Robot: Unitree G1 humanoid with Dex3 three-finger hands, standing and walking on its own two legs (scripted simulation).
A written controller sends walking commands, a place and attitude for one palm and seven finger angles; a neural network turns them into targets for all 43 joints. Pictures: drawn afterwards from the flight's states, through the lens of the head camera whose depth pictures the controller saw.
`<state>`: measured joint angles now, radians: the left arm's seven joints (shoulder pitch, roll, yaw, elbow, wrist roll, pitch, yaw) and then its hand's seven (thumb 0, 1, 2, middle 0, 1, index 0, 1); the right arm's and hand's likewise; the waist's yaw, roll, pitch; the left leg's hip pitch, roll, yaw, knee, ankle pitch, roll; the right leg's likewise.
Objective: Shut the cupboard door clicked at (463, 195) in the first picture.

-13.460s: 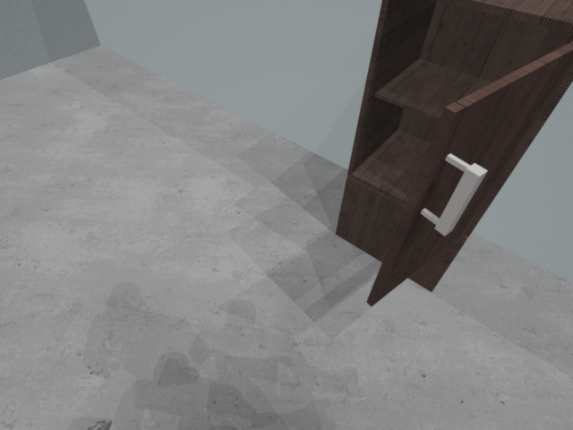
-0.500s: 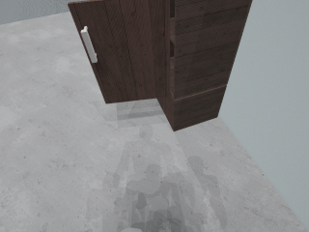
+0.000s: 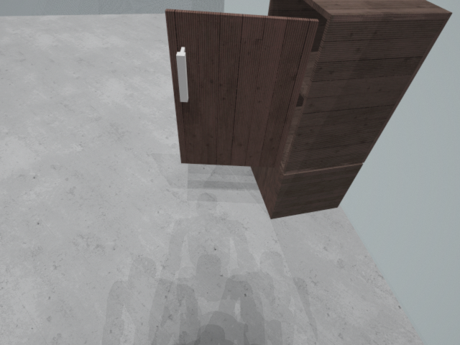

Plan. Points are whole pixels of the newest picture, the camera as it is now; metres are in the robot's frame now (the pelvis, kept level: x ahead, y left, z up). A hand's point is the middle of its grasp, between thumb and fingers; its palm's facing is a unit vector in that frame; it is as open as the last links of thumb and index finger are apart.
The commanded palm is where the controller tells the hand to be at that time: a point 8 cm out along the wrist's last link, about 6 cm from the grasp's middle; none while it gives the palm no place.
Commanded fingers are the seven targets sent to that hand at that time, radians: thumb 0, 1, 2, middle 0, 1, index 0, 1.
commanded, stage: take the last steps up to it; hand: left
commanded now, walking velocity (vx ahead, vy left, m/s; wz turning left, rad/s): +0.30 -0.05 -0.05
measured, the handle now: (183, 74) +0.84 +0.22 +0.04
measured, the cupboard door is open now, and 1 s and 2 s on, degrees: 76 76 76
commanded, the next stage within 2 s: come to a stop and stand still in 0.70 s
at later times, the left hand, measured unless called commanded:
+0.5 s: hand (187, 283) +0.28 +0.12 -0.17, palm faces -0.03 -0.98 -0.21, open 7.4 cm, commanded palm none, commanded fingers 0.00 0.90 0.90 -0.20 -0.30 -0.20 -0.30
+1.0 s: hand (177, 276) +0.30 +0.14 -0.19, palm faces +0.04 -0.99 -0.14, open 7.4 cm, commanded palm none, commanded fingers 0.00 0.90 0.90 -0.20 -0.30 -0.20 -0.30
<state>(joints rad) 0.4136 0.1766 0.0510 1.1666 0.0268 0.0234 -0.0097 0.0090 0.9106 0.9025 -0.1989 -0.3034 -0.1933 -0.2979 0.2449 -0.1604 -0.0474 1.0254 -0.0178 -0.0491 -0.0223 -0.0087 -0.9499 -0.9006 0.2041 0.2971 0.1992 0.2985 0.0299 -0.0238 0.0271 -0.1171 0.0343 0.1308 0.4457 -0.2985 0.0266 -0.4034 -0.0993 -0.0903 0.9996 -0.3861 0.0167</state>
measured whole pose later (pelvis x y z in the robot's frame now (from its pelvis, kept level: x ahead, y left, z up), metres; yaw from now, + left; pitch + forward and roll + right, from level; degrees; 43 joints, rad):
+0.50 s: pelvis +0.18 -0.06 -0.01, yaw -2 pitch -2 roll +0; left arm 0.13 0.16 0.05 1.02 0.01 -0.06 0.00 0.00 0.91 0.90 -0.20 -0.30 -0.19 -0.30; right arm 0.35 -0.15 -0.05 1.13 -0.02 0.00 -0.01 0.01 -0.91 -0.90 0.20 0.30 0.20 0.30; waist -0.04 0.03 0.09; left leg -0.39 0.09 0.04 1.22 -0.38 0.01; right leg -0.32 -0.03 -0.16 0.56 -0.21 -0.06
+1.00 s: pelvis +0.32 -0.02 +0.00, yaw -2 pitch -2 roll -1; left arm 0.29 0.15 0.04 1.12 0.01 0.02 0.02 0.00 0.91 0.90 -0.20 -0.30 -0.19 -0.30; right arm 0.13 -0.14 -0.03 1.04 -0.01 -0.02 -0.05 -0.03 -0.96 -0.90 0.21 0.30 0.20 0.30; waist 0.03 -0.04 0.08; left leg -0.23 0.04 0.15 0.47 -0.21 0.05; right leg -0.36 -0.07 -0.05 0.87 -0.45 0.04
